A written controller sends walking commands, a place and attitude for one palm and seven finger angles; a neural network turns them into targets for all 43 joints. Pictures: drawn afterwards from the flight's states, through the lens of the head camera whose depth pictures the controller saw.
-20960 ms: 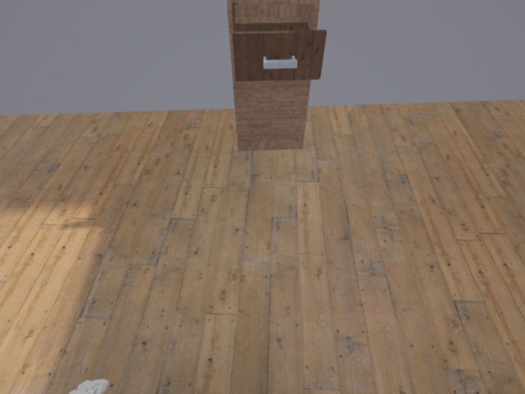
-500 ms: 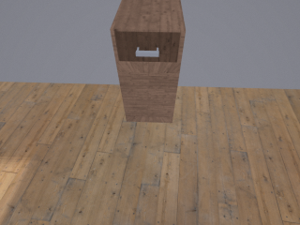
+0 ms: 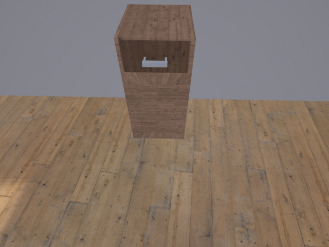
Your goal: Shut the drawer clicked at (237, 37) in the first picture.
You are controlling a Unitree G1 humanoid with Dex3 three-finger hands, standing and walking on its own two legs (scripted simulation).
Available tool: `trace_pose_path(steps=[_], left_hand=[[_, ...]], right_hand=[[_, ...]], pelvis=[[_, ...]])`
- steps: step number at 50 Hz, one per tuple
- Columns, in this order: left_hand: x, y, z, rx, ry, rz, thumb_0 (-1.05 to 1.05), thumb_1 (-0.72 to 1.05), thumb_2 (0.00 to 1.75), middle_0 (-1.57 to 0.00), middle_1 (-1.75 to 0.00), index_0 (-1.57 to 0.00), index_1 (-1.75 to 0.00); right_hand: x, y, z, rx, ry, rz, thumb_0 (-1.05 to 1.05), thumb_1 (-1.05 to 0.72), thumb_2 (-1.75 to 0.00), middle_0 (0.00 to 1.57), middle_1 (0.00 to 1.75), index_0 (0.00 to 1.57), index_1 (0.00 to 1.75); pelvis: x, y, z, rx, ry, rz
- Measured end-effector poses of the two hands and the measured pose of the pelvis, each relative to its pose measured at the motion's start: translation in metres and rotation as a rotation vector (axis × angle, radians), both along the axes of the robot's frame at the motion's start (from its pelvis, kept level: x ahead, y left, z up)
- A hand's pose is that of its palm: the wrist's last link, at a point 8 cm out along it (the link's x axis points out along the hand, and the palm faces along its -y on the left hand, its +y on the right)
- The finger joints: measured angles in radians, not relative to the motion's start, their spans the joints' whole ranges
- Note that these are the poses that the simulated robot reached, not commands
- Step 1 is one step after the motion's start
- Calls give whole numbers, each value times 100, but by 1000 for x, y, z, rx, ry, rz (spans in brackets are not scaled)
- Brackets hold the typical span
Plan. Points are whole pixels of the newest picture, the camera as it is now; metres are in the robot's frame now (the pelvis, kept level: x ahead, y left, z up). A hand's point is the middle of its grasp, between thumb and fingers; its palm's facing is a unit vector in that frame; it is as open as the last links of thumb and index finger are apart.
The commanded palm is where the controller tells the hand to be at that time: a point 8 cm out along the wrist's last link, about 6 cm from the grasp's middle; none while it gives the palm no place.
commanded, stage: look to check the result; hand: left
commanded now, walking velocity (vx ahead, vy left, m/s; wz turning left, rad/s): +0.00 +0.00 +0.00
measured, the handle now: (155, 61) +0.96 +0.09 -0.08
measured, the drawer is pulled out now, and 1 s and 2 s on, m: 0.00 0.00 0.00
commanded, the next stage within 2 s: stand and wait in 0.56 s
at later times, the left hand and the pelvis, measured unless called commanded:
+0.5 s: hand out of the picture +0.07 +0.21 -0.16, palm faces +0.00 -0.95 -0.31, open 7.3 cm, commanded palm none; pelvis +0.02 -0.01 +0.00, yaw +0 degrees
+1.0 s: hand out of the picture +0.10 +0.22 -0.15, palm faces -0.01 -0.94 -0.33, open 7.3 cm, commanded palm none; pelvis +0.03 -0.02 +0.00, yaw +0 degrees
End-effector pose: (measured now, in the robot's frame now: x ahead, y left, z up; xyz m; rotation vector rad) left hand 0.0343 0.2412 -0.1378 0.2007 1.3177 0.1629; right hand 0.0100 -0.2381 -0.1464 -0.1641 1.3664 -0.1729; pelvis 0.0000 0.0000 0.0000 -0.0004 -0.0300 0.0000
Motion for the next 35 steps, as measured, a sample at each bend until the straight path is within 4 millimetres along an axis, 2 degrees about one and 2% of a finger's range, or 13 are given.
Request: trace_pose_path(steps=[13, 26, 35], left_hand=[[6, 12, 8, 53, 18, 2, 0, 91, 90, -20, -30, -21, -30], [33, 15, 14, 72, -28, -15, 0, 91, 90, -20, -30, -21, -30], [49, 16, 18, 81, -54, -27, 0, 91, 90, -20, -30, -21, -30]], right_hand=[[20, -25, 4, -33, -4, 21, 0, -91, -90, 20, 30, 20, 30], [52, -43, 10, -60, -59, 46, 0, -91, -90, 20, 30, 20, 30], [65, -51, 12, -71, -78, 51, 0, -91, -90, 20, 30, 20, 30]], pelvis=[[9, -9, 2, 1, 1, 1], [17, -15, 3, 3, 3, 1], [22, -17, 4, 4, 3, -1]])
